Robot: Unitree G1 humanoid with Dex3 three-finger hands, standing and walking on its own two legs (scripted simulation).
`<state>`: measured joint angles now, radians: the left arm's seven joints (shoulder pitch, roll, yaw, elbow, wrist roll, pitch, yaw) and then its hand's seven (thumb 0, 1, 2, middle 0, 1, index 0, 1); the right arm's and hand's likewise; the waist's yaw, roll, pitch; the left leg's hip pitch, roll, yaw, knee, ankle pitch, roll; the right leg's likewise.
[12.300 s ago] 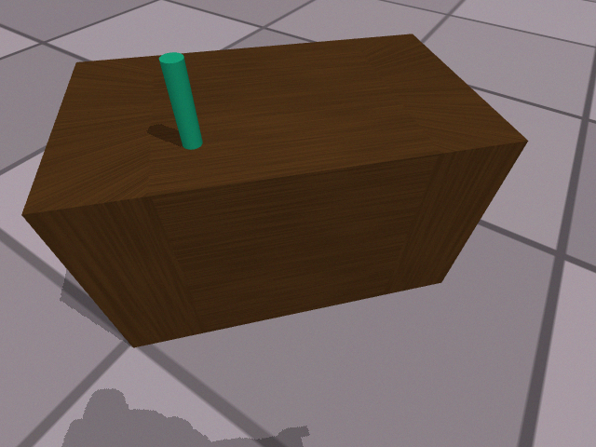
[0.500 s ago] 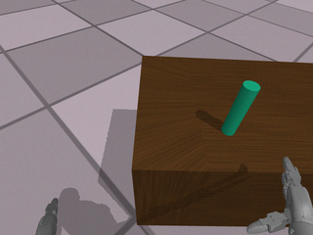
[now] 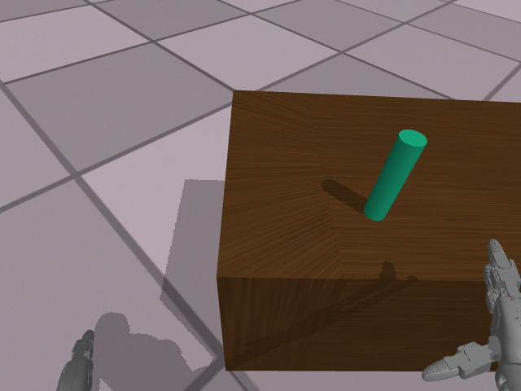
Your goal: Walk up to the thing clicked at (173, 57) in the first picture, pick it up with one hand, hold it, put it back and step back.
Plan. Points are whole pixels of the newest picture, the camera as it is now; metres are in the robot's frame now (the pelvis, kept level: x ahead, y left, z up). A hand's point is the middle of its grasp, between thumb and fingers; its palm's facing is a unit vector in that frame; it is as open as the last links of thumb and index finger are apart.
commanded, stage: rise first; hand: right
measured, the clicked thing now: (391, 179) +0.48 -0.30 +0.03
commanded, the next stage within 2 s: go down in 0.26 s
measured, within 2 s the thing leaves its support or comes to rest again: neither
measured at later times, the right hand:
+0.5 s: hand (461, 312) +0.19 -0.28 +0.07, palm faces +0.37 +0.84 -0.40, open 17.2 cm
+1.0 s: hand (508, 248) +0.27 -0.38 +0.09, palm faces +0.33 +0.94 -0.02, open 17.5 cm
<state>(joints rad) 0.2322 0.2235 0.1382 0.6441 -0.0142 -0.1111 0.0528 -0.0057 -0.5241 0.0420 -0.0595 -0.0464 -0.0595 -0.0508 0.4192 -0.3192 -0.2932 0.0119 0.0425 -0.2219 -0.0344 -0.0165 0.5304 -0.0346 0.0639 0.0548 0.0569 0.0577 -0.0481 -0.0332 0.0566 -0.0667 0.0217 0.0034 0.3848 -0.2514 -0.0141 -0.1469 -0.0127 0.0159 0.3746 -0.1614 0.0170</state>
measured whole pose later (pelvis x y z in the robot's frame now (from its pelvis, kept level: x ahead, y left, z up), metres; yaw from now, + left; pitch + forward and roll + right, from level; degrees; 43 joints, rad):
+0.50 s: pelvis +0.00 +0.00 +0.00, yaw +0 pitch -3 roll +0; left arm 0.21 0.22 0.16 0.67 0.01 -0.12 0.05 -0.01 -0.51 0.05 -0.06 -0.06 -0.07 -0.05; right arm 0.42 -0.30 -0.34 0.01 0.04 -0.28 -0.01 -0.02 0.48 -0.06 0.06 0.06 0.06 0.06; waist -0.04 -0.03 0.04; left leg -0.09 0.02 0.01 0.40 -0.26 -0.01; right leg -0.17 -0.02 0.02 0.40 -0.17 0.02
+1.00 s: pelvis +0.00 -0.01 -0.01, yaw +0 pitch +2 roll +1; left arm 0.22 0.22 -0.01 0.68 -0.03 -0.16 0.16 0.00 -0.52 0.04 -0.06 -0.05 -0.06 -0.05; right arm -0.14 -0.59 -0.65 0.70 0.34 -0.23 0.49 -0.02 0.54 -0.07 0.02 0.07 0.04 0.07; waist 0.00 0.02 -0.03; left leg -0.25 0.02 0.01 0.50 -0.29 -0.02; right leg -0.35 -0.02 0.03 0.52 -0.22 0.01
